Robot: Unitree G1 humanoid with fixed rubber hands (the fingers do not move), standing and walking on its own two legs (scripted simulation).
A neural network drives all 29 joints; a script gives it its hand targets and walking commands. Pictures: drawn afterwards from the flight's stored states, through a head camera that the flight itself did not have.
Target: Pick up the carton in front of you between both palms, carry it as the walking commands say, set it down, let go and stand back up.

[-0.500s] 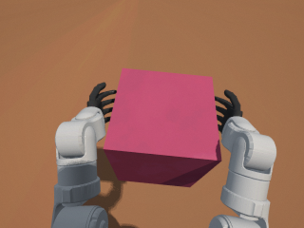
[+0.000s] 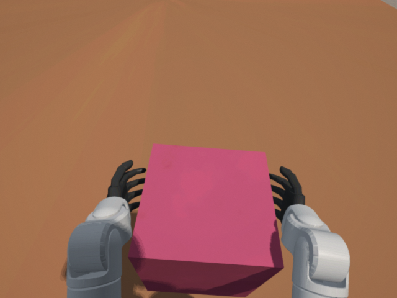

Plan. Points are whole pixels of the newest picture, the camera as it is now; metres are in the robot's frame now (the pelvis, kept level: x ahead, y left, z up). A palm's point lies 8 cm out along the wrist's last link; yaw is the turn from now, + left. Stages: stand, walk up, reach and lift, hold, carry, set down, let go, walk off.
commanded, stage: carry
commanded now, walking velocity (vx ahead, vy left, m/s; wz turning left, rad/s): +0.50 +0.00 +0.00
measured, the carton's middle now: (202, 226) +0.29 +0.01 +0.02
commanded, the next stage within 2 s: none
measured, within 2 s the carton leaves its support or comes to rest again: neither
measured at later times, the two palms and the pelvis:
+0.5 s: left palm (140, 102) +0.56 +0.18 +0.10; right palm (258, 108) +0.56 -0.12 +0.11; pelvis +0.34 +0.03 -0.01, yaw -1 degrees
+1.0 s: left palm (158, 43) +0.87 +0.18 +0.12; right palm (247, 49) +0.87 -0.12 +0.12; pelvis +0.64 +0.03 +0.01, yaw -1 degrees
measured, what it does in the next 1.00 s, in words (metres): walks ahead: left foot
